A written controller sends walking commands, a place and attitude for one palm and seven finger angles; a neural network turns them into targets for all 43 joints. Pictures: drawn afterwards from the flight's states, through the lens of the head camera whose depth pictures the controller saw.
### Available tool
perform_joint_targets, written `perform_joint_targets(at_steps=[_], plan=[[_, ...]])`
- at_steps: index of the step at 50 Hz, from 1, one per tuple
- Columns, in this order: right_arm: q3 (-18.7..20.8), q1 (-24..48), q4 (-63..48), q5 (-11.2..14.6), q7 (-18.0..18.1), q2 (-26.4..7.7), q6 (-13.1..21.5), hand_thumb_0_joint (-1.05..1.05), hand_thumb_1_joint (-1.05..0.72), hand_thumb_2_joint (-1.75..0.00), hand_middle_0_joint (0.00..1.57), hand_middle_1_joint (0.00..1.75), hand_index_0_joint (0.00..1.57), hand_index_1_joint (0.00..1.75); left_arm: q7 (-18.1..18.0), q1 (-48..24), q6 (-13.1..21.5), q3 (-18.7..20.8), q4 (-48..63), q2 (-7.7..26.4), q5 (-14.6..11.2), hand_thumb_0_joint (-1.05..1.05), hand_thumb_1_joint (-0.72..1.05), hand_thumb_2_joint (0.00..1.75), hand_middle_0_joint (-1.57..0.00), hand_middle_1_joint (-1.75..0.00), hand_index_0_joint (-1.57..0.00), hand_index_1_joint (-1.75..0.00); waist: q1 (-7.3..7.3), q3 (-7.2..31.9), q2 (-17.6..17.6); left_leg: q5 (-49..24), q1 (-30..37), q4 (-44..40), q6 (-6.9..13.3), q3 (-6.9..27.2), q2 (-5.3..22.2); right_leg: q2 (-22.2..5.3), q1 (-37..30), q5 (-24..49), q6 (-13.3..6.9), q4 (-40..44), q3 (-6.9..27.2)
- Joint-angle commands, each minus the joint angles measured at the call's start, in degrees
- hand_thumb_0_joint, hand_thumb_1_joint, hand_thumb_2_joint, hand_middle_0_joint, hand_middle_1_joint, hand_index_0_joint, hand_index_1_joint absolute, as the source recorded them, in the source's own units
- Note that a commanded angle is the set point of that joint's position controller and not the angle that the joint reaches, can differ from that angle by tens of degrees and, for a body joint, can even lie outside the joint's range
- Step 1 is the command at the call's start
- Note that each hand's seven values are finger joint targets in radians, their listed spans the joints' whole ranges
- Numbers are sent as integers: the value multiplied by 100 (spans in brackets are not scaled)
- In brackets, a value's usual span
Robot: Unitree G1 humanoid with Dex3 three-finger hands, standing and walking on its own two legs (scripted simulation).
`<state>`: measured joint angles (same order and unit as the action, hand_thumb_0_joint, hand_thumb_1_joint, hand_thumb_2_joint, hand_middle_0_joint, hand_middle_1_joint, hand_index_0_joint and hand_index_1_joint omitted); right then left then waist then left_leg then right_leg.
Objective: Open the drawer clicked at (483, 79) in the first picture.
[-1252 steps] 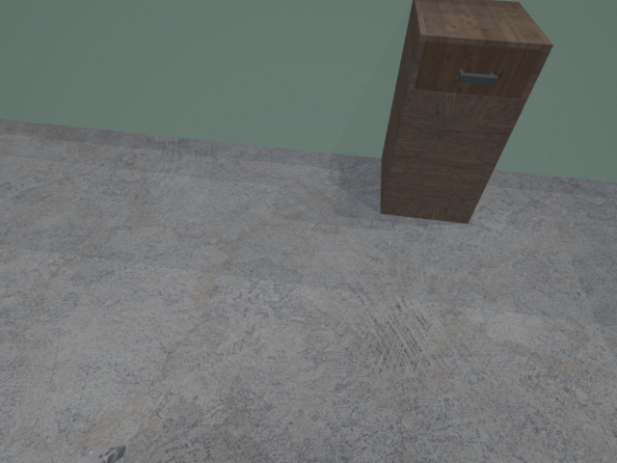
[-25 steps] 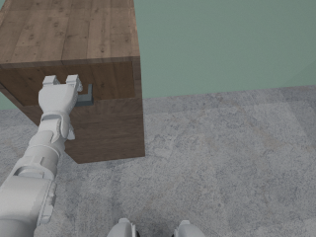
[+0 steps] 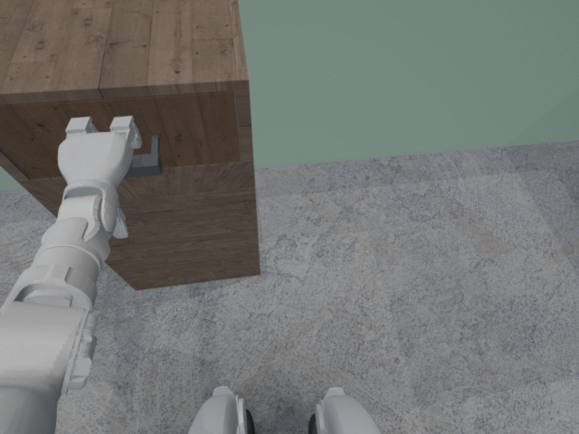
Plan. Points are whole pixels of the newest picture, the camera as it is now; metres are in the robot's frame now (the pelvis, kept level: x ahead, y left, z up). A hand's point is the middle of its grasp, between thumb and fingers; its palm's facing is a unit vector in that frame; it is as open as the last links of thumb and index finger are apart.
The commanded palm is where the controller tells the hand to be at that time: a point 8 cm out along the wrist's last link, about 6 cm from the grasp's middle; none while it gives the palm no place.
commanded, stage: lift the fingers back up to retry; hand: left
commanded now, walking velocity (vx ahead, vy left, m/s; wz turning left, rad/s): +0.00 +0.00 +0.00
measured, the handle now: (122, 155) +0.53 +0.24 +0.01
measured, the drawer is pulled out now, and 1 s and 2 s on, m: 0.00 0.00 0.00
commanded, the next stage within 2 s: re-aim the fingers above the handle in 0.80 s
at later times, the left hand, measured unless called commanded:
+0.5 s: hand (104, 169) +0.49 +0.25 +0.03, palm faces -0.06 -0.07 -1.00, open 13.7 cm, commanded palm +0.47 +0.24 +0.11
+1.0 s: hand (102, 165) +0.47 +0.24 +0.06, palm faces -0.08 -0.06 -0.99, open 13.8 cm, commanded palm +0.46 +0.24 +0.12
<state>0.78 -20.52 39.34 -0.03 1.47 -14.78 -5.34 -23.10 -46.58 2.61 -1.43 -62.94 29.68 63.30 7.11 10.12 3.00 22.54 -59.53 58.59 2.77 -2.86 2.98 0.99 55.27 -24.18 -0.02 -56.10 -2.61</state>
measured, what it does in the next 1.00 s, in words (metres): stands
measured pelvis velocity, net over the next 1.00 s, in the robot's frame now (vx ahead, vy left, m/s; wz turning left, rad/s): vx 0.05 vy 0.00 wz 0.01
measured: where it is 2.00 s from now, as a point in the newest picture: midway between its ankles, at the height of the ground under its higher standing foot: outside the picture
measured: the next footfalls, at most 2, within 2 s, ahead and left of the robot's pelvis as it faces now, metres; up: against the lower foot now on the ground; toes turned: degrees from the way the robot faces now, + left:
none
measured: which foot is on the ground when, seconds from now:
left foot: down 0.00-1.00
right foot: down 0.00-1.00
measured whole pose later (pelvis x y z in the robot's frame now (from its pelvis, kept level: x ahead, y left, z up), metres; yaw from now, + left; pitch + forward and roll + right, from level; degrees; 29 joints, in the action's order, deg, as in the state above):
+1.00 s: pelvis +0.05 +0.00 +0.05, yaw +1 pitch +16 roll -2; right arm 3.1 -17.1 38.3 0.7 0.6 -14.7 -7.4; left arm -16.5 -34.7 5.8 -1.1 -51.1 26.3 60.8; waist 3.5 7.6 2.9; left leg 20.2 -38.7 42.6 1.9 -3.5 1.9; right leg 0.7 34.6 -21.5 -0.3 -40.0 -1.9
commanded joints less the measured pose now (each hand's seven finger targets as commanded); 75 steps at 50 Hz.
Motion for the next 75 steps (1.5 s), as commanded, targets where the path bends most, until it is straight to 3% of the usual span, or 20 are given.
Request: perform_joint_targets(at_steps=[1,5,7,13,21,25,26,31,37,41,44,45,47,49,52,56,63,65,69,75], plan=[[355,-754,-338,-27,75,-983,93,0,-90,-90,20,30,20,30,101,-1581,-180,295,202,1307,-46,0,-50,30,-30,-120,-30,-120,116,1731,-186,-563,1744,-742,59,314,-270,293,-482,446,-152,915,86],[375,-787,-379,-27,89,-996,55,0,-90,-90,20,30,20,30,126,-1737,-202,549,715,1656,-148,0,-50,30,-30,-120,-30,-120,-32,2258,53,-935,2209,-863,59,285,-269,315,-990,734,-158,1017,104],[371,-758,-401,5,110,-958,40,0,-90,-90,20,30,20,30,169,-1762,-215,421,756,1525,-166,0,-50,30,-30,-120,-30,-120,36,2110,-13,-906,2265,-950,67,255,-272,313,-1067,726,-139,1171,118],[367,-709,-364,17,168,-982,50,0,-90,-90,20,30,20,30,162,-2109,-28,649,1124,1874,-171,0,-50,30,-30,-120,-30,-120,12,2028,110,-1015,2548,-1213,74,305,-239,296,-1257,780,-155,1374,121],[494,-743,-299,-27,111,-940,45,0,-90,-90,20,30,20,30,23,-2071,282,772,1978,1755,-196,0,-50,30,-30,-120,-30,-120,-123,2562,491,-2217,3675,-1367,-9,360,-174,357,-1539,1496,-209,1494,29],[558,-667,-194,-34,47,-927,32,0,-90,-90,20,30,20,30,-64,-1891,251,580,2020,1374,-223,0,-50,30,-30,-120,-30,-120,-97,2289,686,-2589,4038,-1460,-52,375,-162,380,-1524,1660,-239,1606,-30],[551,-657,-219,-31,40,-934,21,0,-90,-90,20,30,20,30,-76,-1973,272,742,2280,1595,-198,0,-50,30,-30,-120,-30,-120,-161,2491,619,-2737,4087,-1496,-49,380,-151,369,-1680,1781,-229,1611,-20],[604,-530,-225,-6,-32,-898,-5,0,-90,-90,20,30,20,30,7,-1782,114,449,2566,1148,-330,0,-50,30,-30,-120,-30,-120,-140,2461,631,-3446,4582,-1620,-83,395,-123,372,-1909,2197,-223,1759,-63],[571,-387,-265,66,-76,-909,-113,0,-90,-90,20,30,20,30,370,-980,-127,169,1780,766,-376,0,-50,30,-30,-120,-30,-120,-164,1490,-42,-2898,4013,-1879,-16,253,-182,322,-2194,2252,-228,1983,-20],[555,-326,-389,62,-57,-899,-163,0,-90,-90,20,30,20,30,510,-957,45,378,2094,1071,-301,0,-50,30,-30,-120,-30,-120,-298,1803,-7,-2997,4072,-1892,7,186,-227,288,-2502,2501,-221,1976,73],[570,-298,-435,56,-38,-865,-164,0,-90,-90,20,30,20,30,516,-1171,253,228,2276,885,-302,0,-50,30,-30,-120,-30,-120,-180,1713,-52,-2802,4057,-1875,34,173,-259,279,-2452,2438,-199,1999,112],[584,-282,-409,58,-15,-882,-162,0,-90,-90,20,30,20,30,468,-1080,299,507,2193,1164,-300,0,-50,30,-30,-120,-30,-120,-243,1595,-34,-2701,3971,-1866,32,162,-258,273,-2461,2379,-223,1990,117],[575,-280,-439,48,-6,-855,-140,0,-90,-90,20,30,20,30,379,-1289,371,409,2327,1086,-279,0,-50,30,-30,-120,-30,-120,-185,1661,35,-2649,3940,-1819,35,164,-294,270,-2439,2361,-223,1949,130],[591,-299,-430,24,-16,-837,-106,0,-90,-90,20,30,20,30,242,-1489,468,606,2588,1322,-187,0,-50,30,-30,-120,-30,-120,-249,2065,155,-2837,4025,-1752,40,156,-309,271,-2526,2526,-204,1882,174],[593,-287,-378,27,-12,-830,-91,0,-90,-90,20,30,20,30,98,-1329,342,622,2243,1291,-190,0,-50,30,-30,-120,-30,-120,-224,1838,200,-2660,3794,-1698,26,121,-339,269,-2495,2494,-216,1857,173],[575,-295,-384,47,-46,-862,-103,0,-90,-90,20,30,20,30,113,-1182,132,650,2099,1394,-205,0,-50,30,-30,-120,-30,-120,-277,2160,70,-2695,3721,-1703,34,58,-356,256,-2783,2774,-173,1876,221],[600,-254,-376,73,-12,-884,-122,0,-90,-90,20,30,20,30,537,-1019,197,239,2185,936,-426,0,-50,30,-30,-120,-30,-120,-149,1811,-142,-2563,3765,-1829,84,45,-357,233,-2933,2889,-164,2079,265],[621,-271,-364,60,12,-878,-129,0,-90,-90,20,30,20,30,571,-886,362,386,2322,1077,-419,0,-50,30,-30,-120,-30,-120,-224,1779,106,-2605,3863,-1823,78,56,-367,253,-2876,2833,-196,2038,260],[580,-253,-345,71,29,-864,-148,0,-90,-90,20,30,20,30,371,-1082,575,778,2398,1559,-271,0,-50,30,-30,-120,-30,-120,-283,1736,17,-2425,3592,-1869,79,95,-371,249,-2836,2619,-178,1998,279],[560,-200,-374,64,-34,-880,-100,0,-90,-90,20,30,20,30,-19,-826,180,881,1870,1569,-200,0,-50,30,-30,-120,-30,-120,-391,1609,28,-2238,3369,-1861,24,43,-372,264,-2722,2303,-207,1893,195]])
